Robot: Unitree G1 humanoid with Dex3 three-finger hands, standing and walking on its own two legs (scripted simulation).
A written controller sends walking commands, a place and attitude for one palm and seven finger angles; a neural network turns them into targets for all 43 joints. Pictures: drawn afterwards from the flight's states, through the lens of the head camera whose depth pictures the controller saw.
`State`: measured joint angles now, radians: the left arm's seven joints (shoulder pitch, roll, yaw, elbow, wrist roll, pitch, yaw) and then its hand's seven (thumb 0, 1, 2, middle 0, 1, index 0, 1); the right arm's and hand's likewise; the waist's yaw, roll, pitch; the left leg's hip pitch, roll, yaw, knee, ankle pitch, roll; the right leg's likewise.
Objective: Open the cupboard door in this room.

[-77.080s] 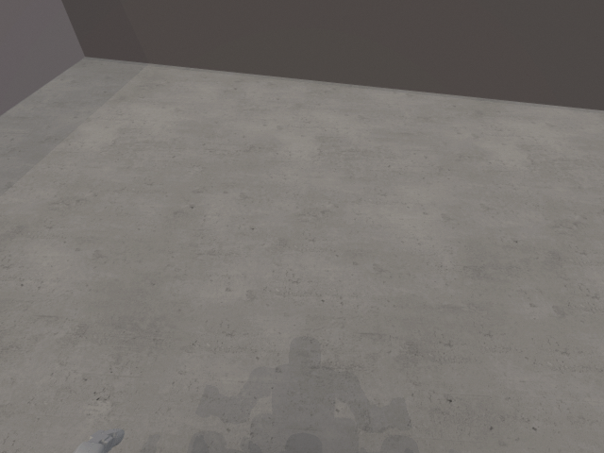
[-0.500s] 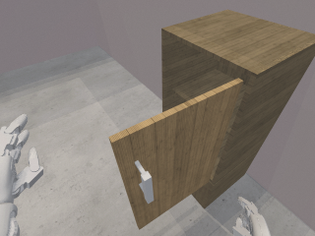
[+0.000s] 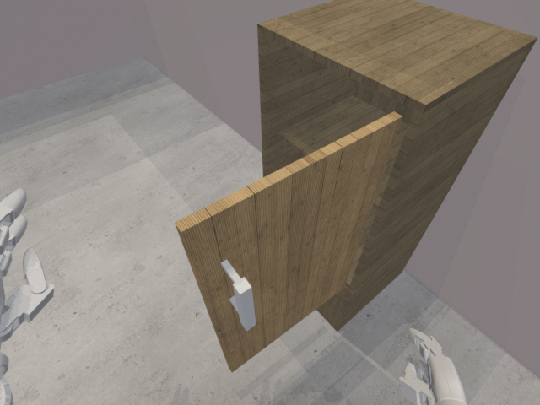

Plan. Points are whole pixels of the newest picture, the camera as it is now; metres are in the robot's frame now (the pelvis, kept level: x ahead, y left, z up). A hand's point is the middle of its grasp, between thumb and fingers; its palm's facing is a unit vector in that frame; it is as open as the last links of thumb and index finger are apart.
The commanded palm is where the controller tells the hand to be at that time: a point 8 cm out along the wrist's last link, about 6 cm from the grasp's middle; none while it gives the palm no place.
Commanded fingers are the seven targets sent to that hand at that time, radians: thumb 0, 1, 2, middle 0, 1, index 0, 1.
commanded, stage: step back with the hand held close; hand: left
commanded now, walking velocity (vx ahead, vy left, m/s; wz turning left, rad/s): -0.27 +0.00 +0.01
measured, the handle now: (238, 296) +0.28 +0.08 +0.00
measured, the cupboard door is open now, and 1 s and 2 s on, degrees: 87 87 87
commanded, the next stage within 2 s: stop stepping back and stand still in 0.88 s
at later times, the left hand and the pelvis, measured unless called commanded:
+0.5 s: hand out of the picture +0.11 +0.28 +0.15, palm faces +0.47 -0.77 -0.44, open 7.4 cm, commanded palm +0.05 +0.32 +0.17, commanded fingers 0.00 0.90 0.90 -0.20 -0.30 -0.20 -0.30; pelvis -0.09 +0.01 -0.02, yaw +1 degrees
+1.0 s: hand out of the picture +0.01 +0.31 +0.16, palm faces +0.43 -0.76 -0.48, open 7.4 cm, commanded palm -0.06 +0.34 +0.17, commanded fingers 0.00 0.90 0.90 -0.20 -0.30 -0.20 -0.30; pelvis -0.19 +0.03 -0.01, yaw +3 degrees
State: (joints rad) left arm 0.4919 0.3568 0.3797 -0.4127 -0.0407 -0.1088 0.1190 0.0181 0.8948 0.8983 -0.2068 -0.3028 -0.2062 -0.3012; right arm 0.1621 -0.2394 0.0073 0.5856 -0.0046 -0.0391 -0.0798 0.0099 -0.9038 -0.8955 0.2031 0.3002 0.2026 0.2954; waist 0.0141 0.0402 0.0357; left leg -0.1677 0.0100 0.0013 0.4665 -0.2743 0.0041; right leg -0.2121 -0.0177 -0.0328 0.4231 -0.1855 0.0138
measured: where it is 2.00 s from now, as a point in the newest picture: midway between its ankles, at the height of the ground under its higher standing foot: outside the picture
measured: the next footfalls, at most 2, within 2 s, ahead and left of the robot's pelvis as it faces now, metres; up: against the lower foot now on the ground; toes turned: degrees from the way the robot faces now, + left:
right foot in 0.68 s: -0.07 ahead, -0.12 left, +0.00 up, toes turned +8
left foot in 0.90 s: -0.07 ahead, +0.11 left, +0.00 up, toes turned +4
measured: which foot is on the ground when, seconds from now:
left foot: down 0.00-0.76, up 0.78-0.88, down 0.90-1.00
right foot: down 0.00-0.56, up 0.58-0.66, down 0.68-0.92, up 0.94-1.00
